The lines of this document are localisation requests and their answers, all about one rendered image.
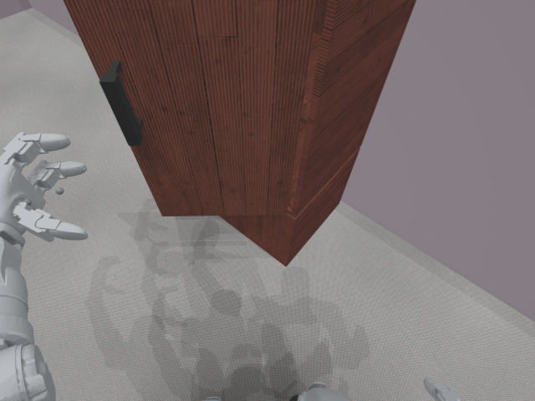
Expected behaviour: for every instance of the robot left upper arm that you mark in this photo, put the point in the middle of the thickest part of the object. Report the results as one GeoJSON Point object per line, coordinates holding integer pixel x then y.
{"type": "Point", "coordinates": [24, 376]}

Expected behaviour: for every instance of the left robot hand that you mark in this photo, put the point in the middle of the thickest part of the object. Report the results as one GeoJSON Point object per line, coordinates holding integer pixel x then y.
{"type": "Point", "coordinates": [14, 187]}

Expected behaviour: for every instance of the cupboard door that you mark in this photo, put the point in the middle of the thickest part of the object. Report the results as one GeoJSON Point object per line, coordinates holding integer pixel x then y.
{"type": "Point", "coordinates": [219, 85]}

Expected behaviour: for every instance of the robot left forearm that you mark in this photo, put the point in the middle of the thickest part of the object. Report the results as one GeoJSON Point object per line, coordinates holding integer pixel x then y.
{"type": "Point", "coordinates": [14, 325]}

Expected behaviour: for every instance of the right robot hand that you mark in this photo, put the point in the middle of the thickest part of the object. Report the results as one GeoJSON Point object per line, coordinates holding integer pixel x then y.
{"type": "Point", "coordinates": [440, 392]}

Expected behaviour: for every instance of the handle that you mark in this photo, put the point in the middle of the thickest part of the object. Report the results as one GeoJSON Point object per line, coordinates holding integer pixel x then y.
{"type": "Point", "coordinates": [117, 98]}

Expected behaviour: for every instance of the robot right shin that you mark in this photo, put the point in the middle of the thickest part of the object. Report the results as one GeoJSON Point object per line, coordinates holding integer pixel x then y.
{"type": "Point", "coordinates": [316, 385]}

